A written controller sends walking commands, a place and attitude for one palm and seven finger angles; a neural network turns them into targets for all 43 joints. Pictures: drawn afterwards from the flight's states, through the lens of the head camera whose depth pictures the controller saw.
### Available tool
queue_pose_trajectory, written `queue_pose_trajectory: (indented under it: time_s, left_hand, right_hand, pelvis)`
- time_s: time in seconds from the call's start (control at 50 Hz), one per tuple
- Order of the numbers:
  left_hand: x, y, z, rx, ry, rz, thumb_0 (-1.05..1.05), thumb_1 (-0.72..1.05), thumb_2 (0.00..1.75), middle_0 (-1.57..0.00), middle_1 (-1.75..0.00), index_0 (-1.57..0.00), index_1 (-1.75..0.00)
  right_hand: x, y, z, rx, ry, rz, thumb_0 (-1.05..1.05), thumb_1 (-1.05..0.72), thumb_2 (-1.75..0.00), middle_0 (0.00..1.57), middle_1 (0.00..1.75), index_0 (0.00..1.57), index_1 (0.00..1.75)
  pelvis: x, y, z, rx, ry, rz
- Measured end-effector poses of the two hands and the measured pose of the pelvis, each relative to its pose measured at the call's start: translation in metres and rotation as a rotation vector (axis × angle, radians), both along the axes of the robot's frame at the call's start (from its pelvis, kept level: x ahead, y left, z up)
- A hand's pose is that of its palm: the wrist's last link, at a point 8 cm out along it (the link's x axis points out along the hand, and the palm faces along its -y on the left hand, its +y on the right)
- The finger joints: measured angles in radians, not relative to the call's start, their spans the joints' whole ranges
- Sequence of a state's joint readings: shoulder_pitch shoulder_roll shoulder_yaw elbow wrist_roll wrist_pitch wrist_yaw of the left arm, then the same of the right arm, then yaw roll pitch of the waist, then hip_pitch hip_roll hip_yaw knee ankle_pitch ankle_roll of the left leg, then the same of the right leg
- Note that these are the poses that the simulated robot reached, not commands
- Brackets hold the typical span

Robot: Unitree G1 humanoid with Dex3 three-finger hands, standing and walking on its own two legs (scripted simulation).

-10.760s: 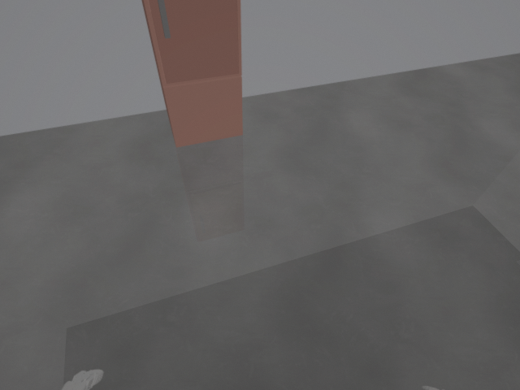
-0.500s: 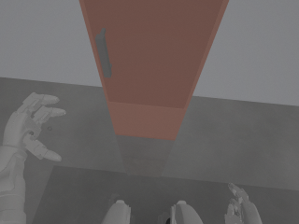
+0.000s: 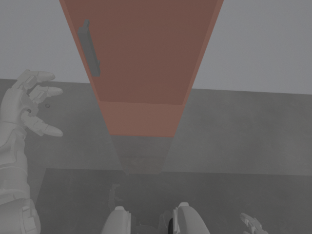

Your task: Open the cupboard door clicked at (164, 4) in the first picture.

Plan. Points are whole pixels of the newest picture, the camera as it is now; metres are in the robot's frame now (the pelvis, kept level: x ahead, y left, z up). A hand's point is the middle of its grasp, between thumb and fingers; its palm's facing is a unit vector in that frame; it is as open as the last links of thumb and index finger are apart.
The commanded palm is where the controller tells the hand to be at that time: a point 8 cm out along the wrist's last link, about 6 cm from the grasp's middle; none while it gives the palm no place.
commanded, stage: move the hooked fingers beside the handle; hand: left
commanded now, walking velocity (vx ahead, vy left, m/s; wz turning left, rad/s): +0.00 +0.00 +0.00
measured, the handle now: (91, 49) +0.61 +0.19 +0.05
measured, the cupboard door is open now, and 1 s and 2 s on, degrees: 0 0 0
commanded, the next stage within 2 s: slide the fingers in behind the handle in 1.74 s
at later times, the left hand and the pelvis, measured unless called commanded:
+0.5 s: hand (55, 78) +0.49 +0.26 +0.06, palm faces -0.03 -1.00 -0.02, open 14.0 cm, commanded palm +0.47 +0.31 +0.06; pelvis -0.01 +0.00 -0.01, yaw -1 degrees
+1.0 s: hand (63, 57) +0.56 +0.26 +0.06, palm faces -0.03 -1.00 -0.05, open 14.0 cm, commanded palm +0.54 +0.29 +0.05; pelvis -0.01 +0.01 -0.03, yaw -3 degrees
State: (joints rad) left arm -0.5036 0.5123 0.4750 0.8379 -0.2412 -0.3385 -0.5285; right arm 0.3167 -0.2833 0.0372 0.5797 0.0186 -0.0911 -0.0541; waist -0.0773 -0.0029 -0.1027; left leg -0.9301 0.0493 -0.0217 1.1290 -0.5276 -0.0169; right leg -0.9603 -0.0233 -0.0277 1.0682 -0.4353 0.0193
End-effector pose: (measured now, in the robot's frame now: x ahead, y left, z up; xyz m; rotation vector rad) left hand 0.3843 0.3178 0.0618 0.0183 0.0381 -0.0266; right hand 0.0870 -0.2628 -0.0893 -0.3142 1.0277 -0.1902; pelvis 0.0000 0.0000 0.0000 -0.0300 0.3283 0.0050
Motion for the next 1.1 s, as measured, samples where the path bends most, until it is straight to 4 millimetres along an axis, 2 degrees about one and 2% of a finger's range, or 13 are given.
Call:
queue_pose_trajectory:
  time_s: [0.18,0.4,0.72,0.94,1.1]
  left_hand:
    - [0.034,0.006,0.004,0.006,-0.011,0.01,-0.01,-0.5,0.3,-0.3,-1.2,-0.3,-1.2]
    - [0.067,0.001,0.001,0.001,-0.006,-0.008,-0.01,-0.5,0.3,-0.3,-1.2,-0.3,-1.2]
    - [0.114,0.002,0.008,0.015,-0.014,-0.007,-0.01,-0.5,0.3,-0.3,-1.2,-0.3,-1.2]
    - [0.151,-0.004,0.005,0.018,0.007,-0.005,-0.01,-0.5,0.3,-0.3,-1.2,-0.3,-1.2]
    - [0.156,-0.001,-0.003,0.015,0.019,-0.009,-0.01,-0.5,0.3,-0.3,-1.2,-0.3,-1.2]
  right_hand:
    - [-0.017,-0.005,-0.007,-0.013,0.076,-0.029,0.0,-0.9,-0.9,0.21,0.3,0.2,0.3]
    - [-0.049,-0.006,-0.014,-0.022,0.192,-0.077,0.0,-0.9,-0.9,0.21,0.3,0.2,0.3]
    - [-0.097,0.003,-0.016,-0.037,0.334,-0.135,0.0,-0.9,-0.9,0.21,0.3,0.2,0.3]
    - [-0.119,0.014,-0.017,-0.042,0.408,-0.168,0.0,-0.9,-0.9,0.21,0.3,0.2,0.3]
    - [-0.129,0.025,-0.016,-0.004,0.466,-0.199,0.0,-0.9,-0.9,0.21,0.3,0.2,0.3]
  pelvis:
    - [-0.002,-0.001,-0.006,-0.007,0.031,-0.005]
    - [-0.005,0.001,-0.012,-0.013,0.071,-0.01]
    - [-0.011,0.008,-0.02,-0.033,0.126,-0.011]
    - [-0.012,0.013,-0.027,-0.049,0.172,-0.014]
    - [-0.006,0.015,-0.026,-0.047,0.186,-0.03]
